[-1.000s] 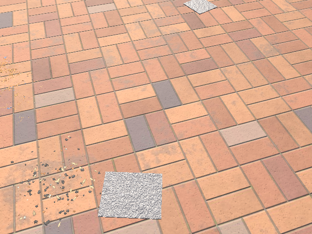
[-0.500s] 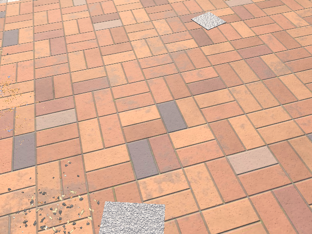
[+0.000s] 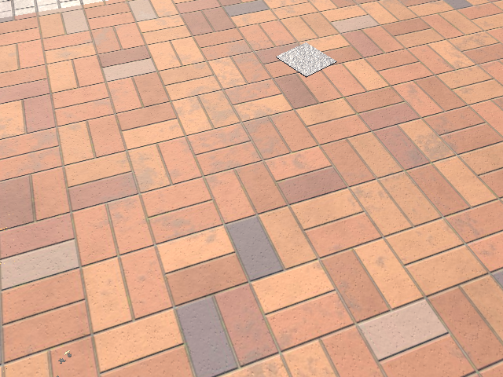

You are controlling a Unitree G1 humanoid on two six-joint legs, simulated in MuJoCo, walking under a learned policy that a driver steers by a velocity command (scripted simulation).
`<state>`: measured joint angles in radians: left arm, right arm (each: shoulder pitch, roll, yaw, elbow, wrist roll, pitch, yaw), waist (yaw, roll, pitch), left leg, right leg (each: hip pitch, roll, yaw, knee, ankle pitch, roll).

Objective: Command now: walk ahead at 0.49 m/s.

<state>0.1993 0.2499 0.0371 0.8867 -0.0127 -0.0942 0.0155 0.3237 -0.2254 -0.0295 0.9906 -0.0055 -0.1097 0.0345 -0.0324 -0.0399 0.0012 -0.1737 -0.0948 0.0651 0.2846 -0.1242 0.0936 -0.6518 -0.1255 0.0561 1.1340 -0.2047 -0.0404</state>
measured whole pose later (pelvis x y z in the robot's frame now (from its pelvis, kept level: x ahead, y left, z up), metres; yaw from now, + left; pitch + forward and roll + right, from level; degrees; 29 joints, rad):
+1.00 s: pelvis +0.55 -0.01 -0.01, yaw +1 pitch +2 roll +0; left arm 0.30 0.26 0.05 0.96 -0.02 -0.10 0.00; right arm 0.17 -0.24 -0.05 0.90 0.00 -0.10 0.03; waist 0.00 -0.03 0.03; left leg -0.35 -0.03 0.07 0.47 -0.15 0.07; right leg -0.42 -0.05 0.03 1.19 -0.36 -0.05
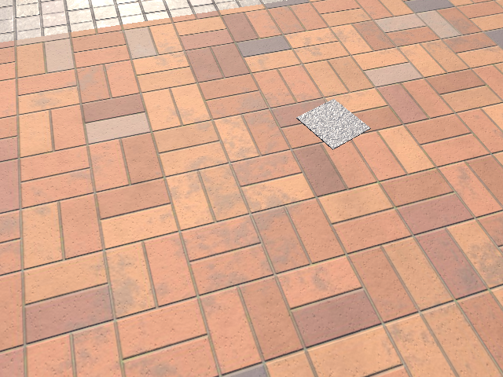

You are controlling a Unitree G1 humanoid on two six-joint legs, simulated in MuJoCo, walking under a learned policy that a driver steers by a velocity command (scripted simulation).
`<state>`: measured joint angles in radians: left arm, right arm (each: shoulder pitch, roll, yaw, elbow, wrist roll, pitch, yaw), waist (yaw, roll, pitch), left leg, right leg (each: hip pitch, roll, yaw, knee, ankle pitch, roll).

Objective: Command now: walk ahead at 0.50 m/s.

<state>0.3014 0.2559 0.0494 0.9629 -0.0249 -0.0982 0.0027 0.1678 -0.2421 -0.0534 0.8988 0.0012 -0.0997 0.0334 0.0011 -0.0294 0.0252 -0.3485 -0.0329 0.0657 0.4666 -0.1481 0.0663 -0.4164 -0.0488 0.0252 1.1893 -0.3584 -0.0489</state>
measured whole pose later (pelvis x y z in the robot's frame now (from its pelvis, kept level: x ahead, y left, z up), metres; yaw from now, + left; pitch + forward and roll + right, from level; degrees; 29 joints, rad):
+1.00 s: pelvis +0.54 +0.00 -0.02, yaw +16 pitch +2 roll -2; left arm 0.33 0.25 0.08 0.98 -0.02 -0.05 0.03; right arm 0.05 -0.23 -0.07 0.80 0.03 -0.04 0.06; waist 0.04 0.01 0.04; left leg -0.52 0.02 0.08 0.61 -0.13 0.13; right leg 0.10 -0.06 -0.31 0.42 -0.47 0.05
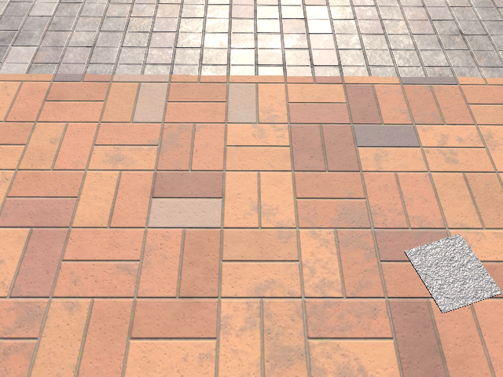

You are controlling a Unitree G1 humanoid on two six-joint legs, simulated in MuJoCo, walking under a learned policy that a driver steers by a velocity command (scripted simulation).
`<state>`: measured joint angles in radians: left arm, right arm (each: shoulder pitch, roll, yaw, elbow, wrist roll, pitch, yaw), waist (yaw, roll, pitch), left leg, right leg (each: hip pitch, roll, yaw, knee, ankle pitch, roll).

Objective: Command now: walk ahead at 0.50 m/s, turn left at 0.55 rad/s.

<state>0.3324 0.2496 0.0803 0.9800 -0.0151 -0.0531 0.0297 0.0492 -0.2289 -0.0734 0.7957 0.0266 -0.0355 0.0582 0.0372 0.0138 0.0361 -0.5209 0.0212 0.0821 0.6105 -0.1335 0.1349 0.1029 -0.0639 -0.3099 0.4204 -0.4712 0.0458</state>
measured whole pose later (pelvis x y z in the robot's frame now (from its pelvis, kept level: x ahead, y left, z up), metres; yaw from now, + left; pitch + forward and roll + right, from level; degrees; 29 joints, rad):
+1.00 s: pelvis +0.52 +0.12 +0.01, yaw +29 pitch +3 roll -2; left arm 0.38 0.29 0.07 0.93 -0.03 -0.07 -0.01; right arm 0.04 -0.24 -0.04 0.65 0.02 -0.06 0.04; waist 0.10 0.02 0.02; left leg -0.52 0.05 0.02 0.53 -0.09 0.06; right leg 0.04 -0.03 -0.12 0.29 -0.37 0.04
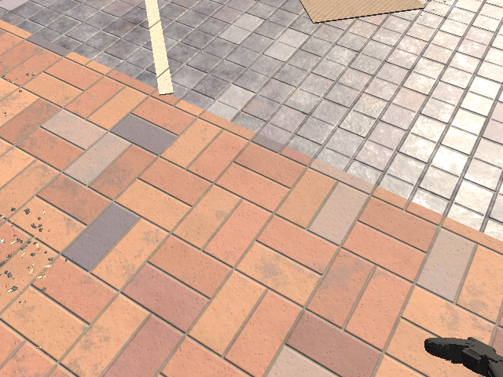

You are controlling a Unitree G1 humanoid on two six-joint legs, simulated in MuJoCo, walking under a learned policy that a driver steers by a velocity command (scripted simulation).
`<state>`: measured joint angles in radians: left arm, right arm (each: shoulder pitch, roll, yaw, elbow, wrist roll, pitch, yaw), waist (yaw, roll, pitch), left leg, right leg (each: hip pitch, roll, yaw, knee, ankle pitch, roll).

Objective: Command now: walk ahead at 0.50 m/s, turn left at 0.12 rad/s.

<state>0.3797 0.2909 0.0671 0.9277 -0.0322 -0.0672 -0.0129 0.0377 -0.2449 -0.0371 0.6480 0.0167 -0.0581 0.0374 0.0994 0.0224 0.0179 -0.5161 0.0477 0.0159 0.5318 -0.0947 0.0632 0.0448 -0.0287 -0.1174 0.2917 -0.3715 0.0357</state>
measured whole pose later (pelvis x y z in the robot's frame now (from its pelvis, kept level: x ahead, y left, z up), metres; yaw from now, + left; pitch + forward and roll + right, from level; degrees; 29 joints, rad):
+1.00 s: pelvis +0.54 -0.02 +0.01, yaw +0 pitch +2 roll -2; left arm 0.35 0.27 0.05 0.92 -0.02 -0.07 -0.01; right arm 0.06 -0.26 -0.04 0.78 0.02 -0.07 0.02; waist 0.08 0.04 0.01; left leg -0.62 0.09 -0.02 0.57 0.04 0.01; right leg 0.02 0.05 -0.05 0.21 -0.27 -0.03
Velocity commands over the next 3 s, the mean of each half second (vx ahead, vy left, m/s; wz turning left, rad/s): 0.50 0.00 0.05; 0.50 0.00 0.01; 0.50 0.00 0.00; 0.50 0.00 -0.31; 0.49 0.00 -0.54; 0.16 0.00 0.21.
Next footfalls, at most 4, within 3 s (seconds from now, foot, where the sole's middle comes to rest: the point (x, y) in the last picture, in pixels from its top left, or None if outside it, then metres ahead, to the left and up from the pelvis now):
0.02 left None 0.17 0.12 -0.77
0.54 right None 0.47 -0.12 -0.77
1.08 left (246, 266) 0.77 0.12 -0.77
1.64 right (326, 190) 1.08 -0.11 -0.77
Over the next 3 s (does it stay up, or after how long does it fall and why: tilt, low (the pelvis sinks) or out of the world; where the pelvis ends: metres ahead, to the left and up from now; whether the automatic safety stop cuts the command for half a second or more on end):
stays up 1.47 -0.14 0.01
